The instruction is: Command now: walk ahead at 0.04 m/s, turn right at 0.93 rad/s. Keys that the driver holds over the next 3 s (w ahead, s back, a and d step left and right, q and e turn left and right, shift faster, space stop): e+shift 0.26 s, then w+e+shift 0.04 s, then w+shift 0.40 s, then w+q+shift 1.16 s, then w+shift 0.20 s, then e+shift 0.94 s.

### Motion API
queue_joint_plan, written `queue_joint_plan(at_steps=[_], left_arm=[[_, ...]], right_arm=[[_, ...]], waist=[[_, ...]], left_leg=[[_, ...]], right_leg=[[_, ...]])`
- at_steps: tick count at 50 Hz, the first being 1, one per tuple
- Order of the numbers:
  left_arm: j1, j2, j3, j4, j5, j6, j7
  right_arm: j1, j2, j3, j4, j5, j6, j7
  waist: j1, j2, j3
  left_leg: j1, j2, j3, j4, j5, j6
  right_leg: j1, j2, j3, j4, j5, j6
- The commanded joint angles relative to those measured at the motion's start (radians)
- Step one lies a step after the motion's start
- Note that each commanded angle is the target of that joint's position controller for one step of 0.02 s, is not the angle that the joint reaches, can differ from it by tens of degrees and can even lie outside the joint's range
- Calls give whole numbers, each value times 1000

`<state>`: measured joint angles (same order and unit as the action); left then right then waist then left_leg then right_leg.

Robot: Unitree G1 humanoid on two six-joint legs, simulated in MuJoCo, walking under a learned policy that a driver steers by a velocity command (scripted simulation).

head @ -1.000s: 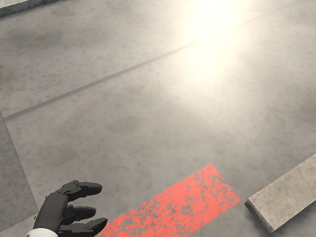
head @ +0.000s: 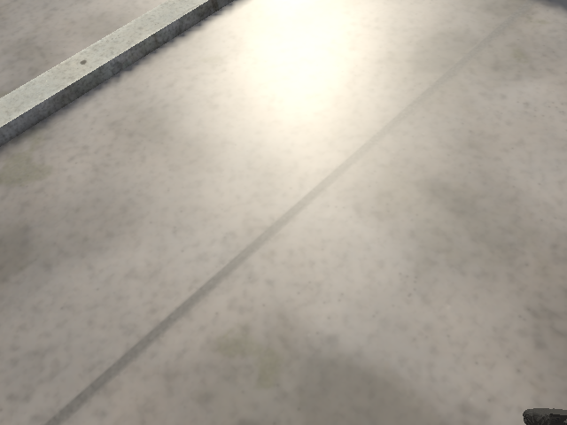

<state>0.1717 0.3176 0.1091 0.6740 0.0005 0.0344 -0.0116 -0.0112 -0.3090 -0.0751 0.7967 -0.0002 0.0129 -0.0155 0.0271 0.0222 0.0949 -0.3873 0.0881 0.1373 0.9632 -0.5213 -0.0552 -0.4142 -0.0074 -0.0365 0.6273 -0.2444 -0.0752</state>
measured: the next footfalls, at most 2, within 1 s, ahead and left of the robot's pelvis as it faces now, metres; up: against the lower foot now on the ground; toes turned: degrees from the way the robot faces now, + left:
left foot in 0.38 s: +0.15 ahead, +0.12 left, +0.00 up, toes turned -30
right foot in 0.78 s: +0.22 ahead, -0.23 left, +0.00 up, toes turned -28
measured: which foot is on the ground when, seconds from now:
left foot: up 0.00-0.36, down 0.38-0.80, up 0.82-1.00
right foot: down 0.00-0.38, up 0.40-0.76, down 0.78-1.00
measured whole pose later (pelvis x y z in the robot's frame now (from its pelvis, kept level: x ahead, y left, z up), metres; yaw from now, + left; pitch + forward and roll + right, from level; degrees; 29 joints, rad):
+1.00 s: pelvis +0.30 -0.16 +0.01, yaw -20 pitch +2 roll -2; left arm 0.36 0.27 0.03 0.74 0.03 -0.08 0.00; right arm 0.30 -0.30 -0.06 0.82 -0.02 -0.01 0.07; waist 0.00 0.05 -0.02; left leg -0.65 0.08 -0.01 1.21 -0.19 0.07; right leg -0.05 0.03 -0.14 0.34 -0.31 -0.03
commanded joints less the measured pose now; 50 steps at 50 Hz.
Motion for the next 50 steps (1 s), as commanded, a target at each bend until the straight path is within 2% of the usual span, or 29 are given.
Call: queue_joint_plan(at_steps=[1, 2, 4, 8, 13, 16, 18, 19, 20, 21, 22, 23, 24, 25, 27, 29, 34, 36, 37, 38, 39, 40, 41, 42, 43, 44, 46, 49, 50], left_arm=[[61, 239, 66, -65, -11, -54, 9], [12, 197, 53, -76, -32, -47, 20], [-33, 165, 40, -105, -25, -30, 43], [-10, 183, 50, -129, -21, -15, 62], [-33, 179, 49, -165, -16, 3, 59], [-41, 169, 37, -175, -22, 2, 48], [-59, 131, 15, -174, -15, -7, 41], [-53, 83, -3, -170, -10, -14, 41], [-29, -7, -31, -175, -17, -25, 40], [-53, 25, -33, -229, -41, -50, 37], [-65, 85, -24, -210, -44, -65, 35], [-56, 112, -16, -188, -30, -72, 31], [-47, 105, -17, -172, -12, -79, 28], [-129, 107, -21, -178, 95, -59, -18], [-73, 65, -31, -169, 72, -44, -56], [-73, 69, -36, -164, 50, -42, -63], [-253, 39, -67, -200, 38, -54, -72], [-268, 32, -71, -204, 38, -61, -67], [-231, 39, -67, -197, 40, -67, -58], [-115, 56, -56, -165, 39, -76, -43], [96, 95, -34, -93, 44, -90, -23], [316, 178, -9, -59, 66, -99, 0], [390, 288, 9, -44, 77, -103, 12], [309, 222, -7, -52, 74, -104, 17], [231, 149, -30, -42, 66, -104, 15], [190, 101, -42, -32, 56, -106, 11], [157, 56, -57, -14, 39, -115, 17], [187, 31, -60, 36, 21, -138, 12], [197, 45, -57, 43, 20, -146, 9]], right_arm=[[-63, -81, -21, -94, 6, -29, -8], [-52, -97, -26, -84, -7, -30, -19], [-33, -105, -33, -80, -8, -30, -16], [-36, -54, -17, -79, 2, -31, -11], [-21, -71, -21, -80, 8, -31, -1], [44, -93, -31, -75, 25, -49, 17], [160, -92, -41, -40, 32, -68, 28], [271, -111, -51, -9, 23, -77, 27], [341, -171, -57, -3, -5, -83, 23], [284, -235, -66, -27, -48, -102, 34], [216, -184, -56, -54, -30, -114, 28], [208, -138, -42, -58, -6, -115, 20], [233, -121, -35, -60, 4, -112, 18], [290, -137, -29, -26, -55, -86, 23], [313, -154, -34, -21, -36, -84, 32], [352, -146, -32, -13, -22, -90, 38], [475, -145, -31, 21, -21, -85, 38], [507, -150, -29, 40, -20, -79, 35], [514, -160, -29, 51, -18, -75, 33], [496, -169, -28, 55, -14, -75, 31], [469, -157, -23, 51, -8, -82, 32], [418, -119, -8, 4, -3, -95, 36], [395, 5, 19, -69, 15, -105, 38], [338, -73, 0, -63, 8, -92, 28], [315, -78, -4, -65, 3, -86, 38], [338, -66, 0, -45, 0, -79, 53], [354, -40, 4, -21, -24, -49, 74], [264, -16, 9, -46, -23, -22, 91], [226, -3, 16, -74, -22, -20, 96]], waist=[[-2, -79, -257], [-24, -70, -228], [-51, -108, -239], [-35, -109, -257], [-17, -177, -233], [-24, -217, -243], [-82, -220, -218], [-122, -138, -218], [-111, 82, -221], [-68, 233, -90], [-54, 185, -9], [-52, 116, 7], [-55, 76, -21], [-82, -35, 5], [-66, 76, -16], [-74, 120, -21], [-161, 169, 3], [-162, 171, 28], [-136, 171, 26], [-62, 150, -16], [52, 70, -134], [175, -60, -315], [169, -342, -393], [141, -160, -288], [84, -101, -186], [47, -97, -140], [3, -149, -63], [-10, -110, 10], [-19, -130, 21]], left_leg=[[-367, -66, -221, 253, 1, 20], [-357, -55, -234, 200, 64, 21], [-264, -77, -236, 135, 136, 14], [-207, -135, -250, -76, 193, -17], [-115, -164, -273, -227, 224, -18], [37, -152, -247, -345, 206, 15], [244, -124, -208, -457, 243, 48], [373, -40, -282, -544, 156, 82], [461, 163, -581, -662, -139, 159], [371, 286, -959, -825, -436, 279], [313, 301, -926, -836, -434, 297], [304, 258, -804, -811, -323, 267], [306, 208, -711, -798, -246, 234], [182, 163, -628, -836, -222, 204], [167, 104, -501, -845, -121, 185], [202, 101, -447, -858, -62, 195], [266, 118, -340, -895, 73, 201], [247, 136, -329, -874, 158, 205], [234, 151, -335, -831, 292, 215], [204, 148, -313, -710, 560, 213], [115, 85, -237, -452, 772, 194], [-103, 13, -190, -107, 563, 173], [-411, -117, -172, 201, -10, 155], [-470, -88, -253, 322, 99, 172], [-461, -34, -250, 313, 195, 173], [-411, 0, -234, 269, 248, 157], [-387, 30, -206, 260, 284, 129], [-473, 29, -186, 290, 367, 121], [-485, 35, -181, 261, 406, 120]], right_leg=[[444, -261, 493, -271, 461, -234], [392, -235, 455, -272, 412, -196], [310, -185, 417, -271, 404, -166], [297, -141, 439, -245, 376, -151], [223, -106, 535, -236, 213, -122], [118, -82, 589, -290, -308, -115], [-34, -51, 560, -233, -456, -92], [-143, 8, 468, -72, -494, -46], [-295, 135, 265, 259, -430, 13], [-505, 103, 263, 418, -312, 12], [-545, 44, 274, 491, -215, 17], [-538, 22, 256, 510, -126, 30], [-505, 12, 228, 520, -84, 37], [-425, 61, 223, 517, 14, 46], [-362, 75, 204, 507, 78, 59], [-355, 60, 175, 439, 103, 72], [-212, -9, -6, 82, 49, 73], [-87, 10, -35, -47, -20, 46], [-2, 37, -49, -91, -69, 33], [161, 65, -49, -147, -57, 17], [449, 66, -14, -166, -17, 1], [753, -157, 217, -200, -281, -24], [877, -418, 673, -370, -688, -52], [708, -424, 729, -395, -640, -54], [600, -372, 549, -373, -476, -37], [508, -318, 416, -406, -342, -22], [405, -252, 246, -463, -192, 1], [392, -215, 72, -509, 43, 20], [374, -235, 44, -523, 108, 14]])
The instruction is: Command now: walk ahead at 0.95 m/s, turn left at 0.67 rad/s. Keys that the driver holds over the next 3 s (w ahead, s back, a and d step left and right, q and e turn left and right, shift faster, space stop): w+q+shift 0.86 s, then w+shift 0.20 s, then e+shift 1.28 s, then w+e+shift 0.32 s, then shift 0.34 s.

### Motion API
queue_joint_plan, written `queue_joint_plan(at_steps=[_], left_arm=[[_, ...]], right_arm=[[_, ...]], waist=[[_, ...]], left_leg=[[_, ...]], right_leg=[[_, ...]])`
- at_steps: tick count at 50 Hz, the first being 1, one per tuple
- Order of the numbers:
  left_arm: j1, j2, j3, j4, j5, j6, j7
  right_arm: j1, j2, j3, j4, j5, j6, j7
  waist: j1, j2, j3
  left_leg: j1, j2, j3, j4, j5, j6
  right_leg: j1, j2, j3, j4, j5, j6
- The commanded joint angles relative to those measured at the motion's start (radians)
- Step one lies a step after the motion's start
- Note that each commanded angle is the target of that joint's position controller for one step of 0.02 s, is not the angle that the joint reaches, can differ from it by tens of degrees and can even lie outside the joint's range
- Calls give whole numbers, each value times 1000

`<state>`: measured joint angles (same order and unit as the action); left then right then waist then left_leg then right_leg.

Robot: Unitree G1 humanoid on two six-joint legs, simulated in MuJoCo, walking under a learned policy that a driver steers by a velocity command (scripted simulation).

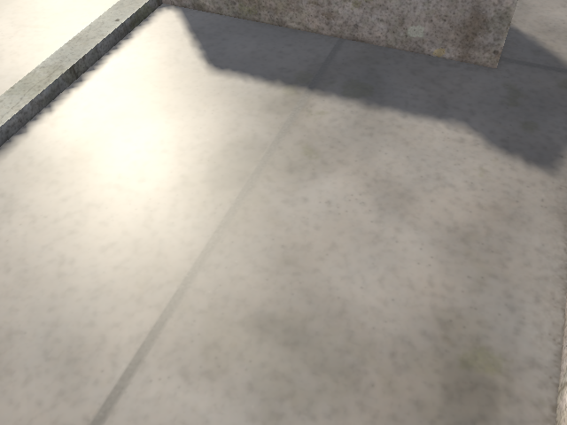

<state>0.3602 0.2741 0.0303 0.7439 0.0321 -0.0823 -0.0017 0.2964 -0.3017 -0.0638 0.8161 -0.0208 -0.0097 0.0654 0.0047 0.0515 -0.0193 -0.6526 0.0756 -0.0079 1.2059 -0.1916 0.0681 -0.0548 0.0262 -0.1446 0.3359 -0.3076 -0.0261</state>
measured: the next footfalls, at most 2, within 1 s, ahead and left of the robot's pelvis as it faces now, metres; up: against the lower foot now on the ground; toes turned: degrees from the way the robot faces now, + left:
left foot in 0.24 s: +0.38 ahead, +0.07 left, +0.00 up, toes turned +17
right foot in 0.66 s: +0.84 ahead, +0.08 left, +0.00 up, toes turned +40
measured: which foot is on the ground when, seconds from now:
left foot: up 0.00-0.22, down 0.24-0.66, up 0.68-1.00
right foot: down 0.00-0.24, up 0.26-0.64, down 0.66-1.00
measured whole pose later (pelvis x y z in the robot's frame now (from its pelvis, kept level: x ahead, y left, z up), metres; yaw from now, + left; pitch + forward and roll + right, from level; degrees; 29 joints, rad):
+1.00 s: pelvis +0.83 +0.26 -0.01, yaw +54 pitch +2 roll -3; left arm 0.54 0.32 0.05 0.90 0.04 -0.11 -0.01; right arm -0.04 -0.33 -0.02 0.57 -0.04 0.00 0.09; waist 0.09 0.04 0.01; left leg -0.79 0.05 0.03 0.92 -0.05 0.11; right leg 0.14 0.00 -0.24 0.20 -0.36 0.05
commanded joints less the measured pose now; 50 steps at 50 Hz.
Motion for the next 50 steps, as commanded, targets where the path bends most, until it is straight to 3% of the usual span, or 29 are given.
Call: queue_joint_plan(at_steps=[1, 5, 7, 9, 10, 11, 12, 13, 14, 15, 16, 17, 19, 21, 25, 28, 30, 31, 32, 33, 34, 35, 36, 37, 38, 39, 42, 46, 50], left_arm=[[9, 73, 19, -12, -10, -35, -3], [11, 84, 20, 35, -7, -43, 11], [41, 127, 24, 55, -7, -42, 22], [33, 199, 42, 54, 0, -23, 45], [-9, 230, 53, 41, 9, -5, 52], [-71, 251, 61, 18, 15, 12, 52], [-105, 237, 61, 10, 10, 22, 35], [-145, 69, 17, -22, 25, 5, 9], [-50, 70, 6, -140, 0, -20, 5], [-124, 126, 3, -146, 14, -46, 6], [-142, 141, 1, -141, 9, -56, 5], [-164, 132, -3, -137, 22, -48, 8], [-129, 117, -13, -123, 51, -1, 6], [-189, 97, -23, -154, 51, 29, -2], [-407, 49, -49, -238, 14, 27, -23], [-457, 71, -45, -259, -2, 19, -18], [-400, 111, -30, -246, -2, 14, -8], [-299, 158, -10, -217, -6, 11, 3], [-120, 203, 14, -176, -12, 6, 17], [113, 255, 42, -121, -3, 2, 39], [241, 315, 60, -94, 40, -3, 53], [95, 351, 72, -118, 43, 4, 38], [-45, 230, 58, -146, 34, 10, 31], [-84, 159, 41, -138, 26, 15, 26], [-77, 132, 35, -112, 29, 15, 22], [-42, 122, 29, -73, 24, 9, 25], [18, 81, 20, 8, -6, -22, 3], [-4, 115, 23, 30, 6, -52, -9], [93, 153, 25, 91, 2, -49, -8]], right_arm=[[-125, -13, 8, -109, 1, 2, 17], [-266, -18, 28, -173, 0, -1, 34], [-297, -15, 37, -190, 6, 0, 37], [-181, -57, 28, -163, 12, 7, 25], [-27, -98, 11, -125, 13, 9, 16], [190, -152, -17, -62, 11, 10, 1], [329, -201, -48, -12, 12, 5, -22], [230, -256, -69, -9, 30, 17, -43], [148, -354, -83, -70, -5, 23, -41], [142, -303, -84, -93, 2, 23, -47], [119, -238, -68, -76, 1, 16, -56], [83, -203, -57, -67, 1, 2, -60], [38, -173, -38, -76, 7, -30, -69], [43, -171, -33, -77, 17, -56, -62], [89, -182, -44, -70, 23, -64, -56], [135, -202, -55, -54, 28, -62, -53], [107, -221, -61, -61, 25, -61, -62], [92, -247, -67, -64, 19, -62, -63], [40, -282, -73, -73, 14, -65, -58], [-14, -238, -62, -89, 8, -78, -55], [4, -49, -15, -129, 18, -87, -59], [108, -50, 7, -184, 53, -79, -56], [37, -123, 0, -142, 19, -57, -63], [-18, -142, -4, -143, 1, -44, -50], [-55, -135, -6, -143, -6, -32, -36], [-88, -111, -2, -162, -15, -20, -19], [-154, -45, 23, -221, -15, 12, 6], [-262, -42, 44, -294, -12, 12, 17], [-401, -33, 65, -300, -18, -8, 34]], waist=[[-1, -145, 160], [-18, -88, 203], [-22, -88, 169], [-99, -155, 59], [-186, -180, -25], [-287, -179, -119], [-336, -87, -157], [-222, 173, -44], [-98, 211, -238], [-140, 5, -213], [-85, -100, -39], [-33, -161, 37], [38, -166, 92], [41, -144, 119], [-49, -59, 131], [-96, -10, 77], [-60, -2, 28], [-12, 0, -48], [103, -2, -141], [219, -24, -243], [203, -292, -338], [67, -505, -411], [65, -279, -231], [59, -157, -121], [52, -86, -59], [42, -98, -14], [10, -143, 48], [-29, -136, 116], [16, -70, 196]], left_leg=[[-232, 41, -20, -13, 115, -1], [-135, 9, 117, -275, 211, 43], [34, -74, 219, -397, 223, 84], [183, -145, 245, -424, 147, 119], [341, -173, 224, -417, 86, 142], [565, -182, 167, -439, 23, 177], [787, -164, 72, -561, 7, 219], [855, -47, -149, -557, 43, 243], [1089, 136, -677, -745, -73, 448], [1035, 181, -813, -926, -276, 426], [844, 165, -763, -990, -294, 372], [684, 120, -673, -995, -210, 332], [457, 30, -511, -1001, -66, 304], [310, -38, -414, -1033, -1, 293], [279, -116, -337, -1033, 238, 215], [438, -80, -373, -976, 446, 172], [510, -73, -390, -875, 595, 130], [544, -73, -395, -751, 725, 104], [508, -88, -384, -543, 749, 84], [369, -126, -343, -271, 615, 70], [101, -222, -241, 70, -236, 67], [-73, -218, -161, 228, -302, 59], [-125, -126, -131, 245, -170, 59], [-113, -85, -99, 194, -101, 48], [-92, -54, -87, 160, -86, 38], [-86, -27, -88, 139, -86, 32], [-137, 26, -72, 115, -50, 25], [-123, 20, -64, -75, 115, 18], [57, -67, 111, -430, 191, 77]], right_leg=[[10, -253, 93, -243, 265, -30], [7, -210, -95, -270, 592, 5], [39, -206, -142, -203, 1055, 25], [146, -242, -139, -3, 1466, 41], [140, -265, -123, 192, 1557, 35], [62, -278, -92, 459, 1516, 16], [-106, -192, -95, 848, 1042, 3], [-472, 12, -54, 1238, -90, 16], [-781, 49, 164, 1428, -189, 41], [-840, -11, 255, 1346, -105, 27], [-824, -58, 253, 1220, -44, 26], [-756, -98, 246, 1120, -38, 36], [-632, -139, 239, 1001, -58, 72], [-566, -159, 197, 831, -46, 100], [-462, -113, 136, 439, 311, 102], [-406, -61, 140, 286, 401, 76], [-280, -22, 160, 190, 346, 59], [-157, 7, 166, 198, 261, 49], [35, -2, 167, 199, 188, 37], [290, -91, 228, 240, 43, 17], [521, -379, 568, 161, -330, -16], [499, -519, 1106, -78, -509, -93], [335, -452, 976, -97, -626, -106], [204, -406, 774, -75, -460, -96], [114, -365, 629, -79, -272, -79], [52, -331, 510, -91, -157, -66], [-6, -314, 305, -136, 79, -38], [-104, -285, 103, -222, 311, -50], [-74, -245, -57, -331, 590, -45]])
Over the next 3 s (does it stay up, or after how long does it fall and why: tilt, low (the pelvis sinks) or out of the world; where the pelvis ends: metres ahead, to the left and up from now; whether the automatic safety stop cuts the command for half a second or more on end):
stays up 1.39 0.62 0.00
